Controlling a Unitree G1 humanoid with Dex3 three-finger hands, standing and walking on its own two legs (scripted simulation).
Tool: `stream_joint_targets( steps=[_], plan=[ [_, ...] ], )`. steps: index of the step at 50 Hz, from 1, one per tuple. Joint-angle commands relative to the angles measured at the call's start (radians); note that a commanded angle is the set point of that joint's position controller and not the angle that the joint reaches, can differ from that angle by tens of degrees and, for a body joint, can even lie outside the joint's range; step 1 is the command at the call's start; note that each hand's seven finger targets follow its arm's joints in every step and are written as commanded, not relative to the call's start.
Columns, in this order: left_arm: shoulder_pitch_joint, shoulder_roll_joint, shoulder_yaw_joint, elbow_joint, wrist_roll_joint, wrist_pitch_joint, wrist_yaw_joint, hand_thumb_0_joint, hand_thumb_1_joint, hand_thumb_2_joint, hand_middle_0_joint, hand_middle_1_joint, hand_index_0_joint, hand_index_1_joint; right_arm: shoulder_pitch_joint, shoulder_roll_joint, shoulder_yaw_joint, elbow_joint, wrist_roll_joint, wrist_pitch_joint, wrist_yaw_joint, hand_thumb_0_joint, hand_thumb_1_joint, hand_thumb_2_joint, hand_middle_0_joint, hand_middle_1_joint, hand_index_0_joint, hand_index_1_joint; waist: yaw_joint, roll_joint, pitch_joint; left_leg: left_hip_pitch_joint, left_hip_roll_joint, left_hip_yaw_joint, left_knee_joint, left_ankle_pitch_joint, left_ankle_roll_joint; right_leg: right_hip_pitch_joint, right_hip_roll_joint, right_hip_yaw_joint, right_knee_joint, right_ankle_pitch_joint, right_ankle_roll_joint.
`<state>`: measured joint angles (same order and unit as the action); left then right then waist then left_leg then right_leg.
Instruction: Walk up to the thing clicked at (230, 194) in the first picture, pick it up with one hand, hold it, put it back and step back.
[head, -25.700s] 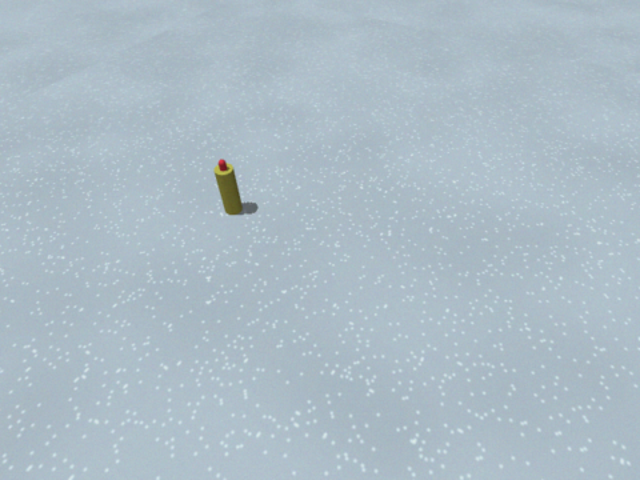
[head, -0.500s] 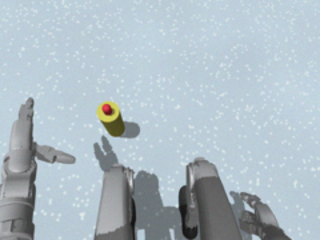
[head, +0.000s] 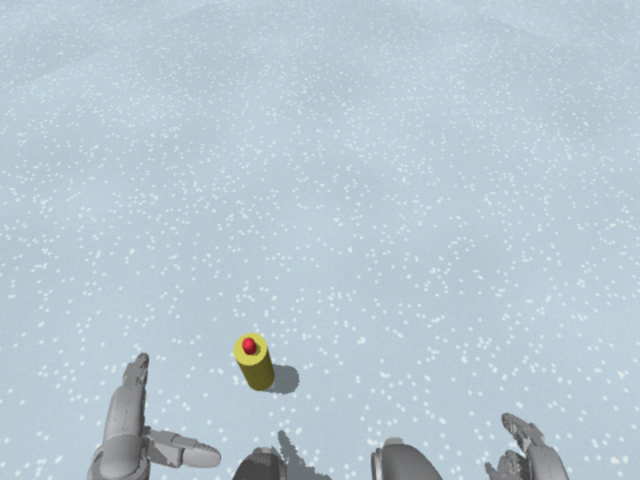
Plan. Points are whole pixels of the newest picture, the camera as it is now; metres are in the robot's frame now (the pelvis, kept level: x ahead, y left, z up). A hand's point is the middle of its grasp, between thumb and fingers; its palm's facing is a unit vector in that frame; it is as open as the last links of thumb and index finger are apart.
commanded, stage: home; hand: left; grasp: from the side
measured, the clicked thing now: (255, 361) +0.45 +0.17 -0.54
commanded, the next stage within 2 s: stand in 1.86 s
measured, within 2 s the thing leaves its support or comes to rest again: neither
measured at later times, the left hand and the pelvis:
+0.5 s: hand (166, 461) +0.17 +0.19 -0.02, palm faces +0.12 -0.95 -0.29, open 17.4 cm; pelvis +0.01 +0.00 +0.04, yaw +1 degrees
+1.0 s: hand (174, 440) +0.19 +0.18 -0.02, palm faces +0.11 -0.95 -0.29, open 17.5 cm; pelvis +0.03 +0.00 +0.04, yaw +1 degrees
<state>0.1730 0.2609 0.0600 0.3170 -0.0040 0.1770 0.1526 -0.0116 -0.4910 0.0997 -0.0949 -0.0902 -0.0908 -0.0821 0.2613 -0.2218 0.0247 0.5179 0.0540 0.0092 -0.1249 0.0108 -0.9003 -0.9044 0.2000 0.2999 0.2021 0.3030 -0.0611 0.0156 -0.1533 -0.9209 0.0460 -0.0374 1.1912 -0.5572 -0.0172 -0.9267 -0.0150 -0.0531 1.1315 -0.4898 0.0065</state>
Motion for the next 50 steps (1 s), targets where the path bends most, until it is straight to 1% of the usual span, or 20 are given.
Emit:
stream_joint_targets(
  steps=[1,5,6,10,14,15,17,20,21,24,28,29,36,38,39,40,42,43,49,50],
  plan=[
    [0.068,0.117,0.030,-0.290,-0.006,-0.007,0.031,0.000,-0.495,0.109,-0.096,-0.099,-0.096,-0.100,-0.021,-0.113,-0.056,-0.157,-0.003,-0.062,-0.034,0.000,-0.895,-0.902,0.201,0.301,0.201,0.301,0.023,0.064,-0.201,0.236,-0.037,0.033,-0.272,0.267,0.025,0.317,0.020,0.017,-0.259,0.234,-0.016],
    [0.188,0.077,-0.011,-0.419,-0.011,0.021,0.031,0.000,-0.501,0.100,-0.084,-0.088,-0.084,-0.089,-0.036,-0.103,-0.052,-0.186,-0.006,-0.088,-0.050,0.000,-0.895,-0.902,0.201,0.301,0.201,0.301,0.031,0.041,-0.132,0.273,-0.032,0.023,-0.338,0.228,0.024,0.341,0.030,-0.005,-0.304,0.185,-0.016],
    [0.199,0.069,-0.023,-0.422,-0.013,0.027,0.030,0.000,-0.502,0.097,-0.081,-0.085,-0.080,-0.086,-0.043,-0.106,-0.050,-0.193,-0.006,-0.092,-0.050,0.000,-0.895,-0.902,0.201,0.301,0.201,0.301,0.029,0.028,-0.080,0.263,-0.034,0.020,-0.357,0.190,0.025,0.327,0.031,-0.012,-0.319,0.151,-0.014],
    [0.245,0.054,-0.032,-0.483,-0.012,0.034,0.018,0.000,-0.535,0.065,-0.052,-0.056,-0.052,-0.057,-0.052,-0.105,-0.050,-0.207,-0.012,-0.117,-0.056,0.000,-0.896,-0.902,0.201,0.301,0.201,0.301,0.024,-0.006,0.014,0.258,-0.034,0.021,-0.408,0.101,0.031,0.320,0.033,-0.018,-0.370,0.073,-0.008],
    [0.253,0.054,-0.028,-0.538,-0.009,0.032,0.007,0.000,-0.557,0.051,-0.049,-0.051,-0.048,-0.052,-0.050,-0.108,-0.052,-0.211,-0.021,-0.141,-0.058,0.000,-0.895,-0.902,0.201,0.301,0.201,0.301,0.020,-0.014,0.001,0.292,-0.035,0.023,-0.412,0.115,0.030,0.341,0.031,-0.015,-0.375,0.082,-0.007],
    [0.267,0.056,-0.015,-0.526,-0.007,0.031,0.008,0.000,-0.545,0.058,-0.050,-0.053,-0.049,-0.053,-0.045,-0.105,-0.053,-0.208,-0.025,-0.146,-0.061,0.000,-0.895,-0.902,0.201,0.301,0.201,0.301,0.021,-0.011,-0.016,0.304,-0.037,0.027,-0.404,0.140,0.029,0.356,0.030,-0.012,-0.371,0.103,-0.008],
    [0.273,0.033,-0.030,-0.479,-0.004,0.030,0.004,0.000,-0.547,0.057,-0.050,-0.052,-0.049,-0.053,-0.044,-0.104,-0.048,-0.198,-0.030,-0.154,-0.059,0.000,-0.895,-0.902,0.201,0.301,0.201,0.301,0.017,-0.014,0.002,0.308,-0.037,0.024,-0.404,0.161,0.028,0.353,0.031,-0.014,-0.365,0.123,-0.009],
    [0.220,0.044,-0.022,-0.528,-0.001,0.022,0.006,0.000,-0.536,0.063,-0.051,-0.055,-0.050,-0.055,-0.041,-0.105,-0.053,-0.189,-0.035,-0.164,-0.060,0.000,-0.896,-0.902,0.201,0.301,0.201,0.301,0.019,0.016,-0.040,0.332,-0.039,0.020,-0.400,0.191,0.024,0.371,0.029,-0.012,-0.356,0.150,-0.012],
    [0.227,0.052,-0.018,-0.538,0.000,0.023,0.007,0.000,-0.560,0.050,-0.048,-0.051,-0.047,-0.051,-0.044,-0.104,-0.050,-0.187,-0.035,-0.168,-0.059,0.000,-0.896,-0.902,0.201,0.301,0.201,0.301,0.031,0.038,-0.034,0.333,-0.040,0.018,-0.410,0.176,0.021,0.376,0.028,-0.013,-0.357,0.135,-0.014],
    [0.246,0.047,-0.023,-0.539,0.001,0.030,0.008,0.000,-0.565,0.046,-0.048,-0.050,-0.047,-0.050,-0.039,-0.103,-0.049,-0.184,-0.038,-0.177,-0.065,0.000,-0.896,-0.902,0.201,0.301,0.201,0.301,0.028,0.046,-0.092,0.370,-0.041,0.024,-0.393,0.250,0.019,0.405,0.029,-0.010,-0.355,0.199,-0.015],
    [0.285,0.048,-0.012,-0.512,0.001,0.039,0.012,0.000,-0.536,0.064,-0.051,-0.055,-0.050,-0.056,-0.053,-0.101,-0.046,-0.177,-0.040,-0.180,-0.066,0.000,-0.896,-0.902,0.201,0.301,0.201,0.301,0.039,0.024,-0.095,0.371,-0.043,0.024,-0.381,0.315,0.018,0.435,0.028,-0.012,-0.356,0.259,-0.013],
    [0.275,0.044,-0.019,-0.509,0.000,0.036,0.010,0.000,-0.550,0.056,-0.049,-0.053,-0.049,-0.054,-0.058,-0.101,-0.044,-0.174,-0.039,-0.180,-0.063,0.000,-0.896,-0.902,0.201,0.301,0.201,0.301,0.040,0.026,-0.052,0.356,-0.042,0.023,-0.386,0.303,0.017,0.417,0.030,-0.016,-0.358,0.246,-0.013],
    [0.295,0.044,-0.010,-0.481,0.003,0.037,0.004,0.000,-0.562,0.050,-0.048,-0.053,-0.048,-0.052,-0.047,-0.101,-0.051,-0.169,-0.042,-0.176,-0.060,0.000,-0.897,-0.902,0.201,0.301,0.201,0.301,0.037,-0.002,-0.084,0.374,-0.041,0.029,-0.365,0.395,0.019,0.448,0.029,-0.016,-0.351,0.340,-0.010],
    [0.276,0.053,-0.002,-0.510,0.001,0.032,0.003,0.000,-0.544,0.062,-0.050,-0.057,-0.051,-0.056,-0.044,-0.100,-0.051,-0.170,-0.043,-0.174,-0.058,0.000,-0.897,-0.903,0.201,0.301,0.201,0.301,0.042,0.021,-0.095,0.379,-0.041,0.028,-0.368,0.399,0.016,0.453,0.028,-0.014,-0.348,0.345,-0.012],
    [0.272,0.051,-0.005,-0.487,0.001,0.033,0.003,0.000,-0.570,0.046,-0.047,-0.053,-0.048,-0.052,-0.053,-0.102,-0.051,-0.168,-0.041,-0.173,-0.059,0.000,-0.897,-0.903,0.201,0.301,0.201,0.301,0.041,0.014,-0.058,0.367,-0.042,0.031,-0.372,0.377,0.018,0.437,0.027,-0.014,-0.355,0.325,-0.010],
    [0.278,0.039,-0.019,-0.483,0.002,0.036,0.002,0.000,-0.552,0.057,-0.049,-0.056,-0.050,-0.055,-0.052,-0.100,-0.050,-0.167,-0.042,-0.176,-0.059,0.000,-0.897,-0.903,0.201,0.301,0.201,0.301,0.037,0.006,-0.055,0.373,-0.041,0.031,-0.373,0.372,0.019,0.438,0.027,-0.015,-0.359,0.321,-0.009],
    [0.268,0.051,-0.005,-0.505,0.001,0.033,0.003,0.000,-0.551,0.058,-0.049,-0.057,-0.050,-0.055,-0.051,-0.102,-0.053,-0.170,-0.041,-0.177,-0.059,0.000,-0.897,-0.903,0.201,0.301,0.201,0.301,0.039,0.013,-0.069,0.378,-0.042,0.035,-0.373,0.357,0.020,0.438,0.025,-0.009,-0.364,0.314,-0.007],
    [0.261,0.038,-0.017,-0.494,0.000,0.034,0.000,0.000,-0.571,0.047,-0.047,-0.054,-0.048,-0.052,-0.045,-0.102,-0.052,-0.163,-0.042,-0.178,-0.059,0.000,-0.898,-0.903,0.201,0.301,0.201,0.301,0.029,0.018,-0.062,0.383,-0.041,0.034,-0.376,0.353,0.018,0.430,0.027,-0.010,-0.362,0.306,-0.008],
    [0.295,0.042,-0.009,-0.493,0.002,0.040,0.001,0.000,-0.576,0.045,-0.046,-0.054,-0.049,-0.052,-0.044,-0.103,-0.055,-0.159,-0.044,-0.178,-0.058,0.000,-0.898,-0.903,0.200,0.301,0.201,0.301,0.038,0.008,-0.105,0.395,-0.039,0.032,-0.364,0.417,0.018,0.462,0.027,-0.013,-0.351,0.366,-0.010],
    [0.279,0.043,-0.013,-0.483,0.001,0.043,0.000,0.000,-0.553,0.058,-0.049,-0.058,-0.051,-0.056,-0.048,-0.108,-0.057,-0.158,-0.042,-0.178,-0.059,0.000,-0.898,-0.903,0.200,0.301,0.200,0.301,0.032,0.003,-0.079,0.389,-0.041,0.031,-0.371,0.393,0.019,0.446,0.026,-0.012,-0.356,0.345,-0.008]
  ],
)
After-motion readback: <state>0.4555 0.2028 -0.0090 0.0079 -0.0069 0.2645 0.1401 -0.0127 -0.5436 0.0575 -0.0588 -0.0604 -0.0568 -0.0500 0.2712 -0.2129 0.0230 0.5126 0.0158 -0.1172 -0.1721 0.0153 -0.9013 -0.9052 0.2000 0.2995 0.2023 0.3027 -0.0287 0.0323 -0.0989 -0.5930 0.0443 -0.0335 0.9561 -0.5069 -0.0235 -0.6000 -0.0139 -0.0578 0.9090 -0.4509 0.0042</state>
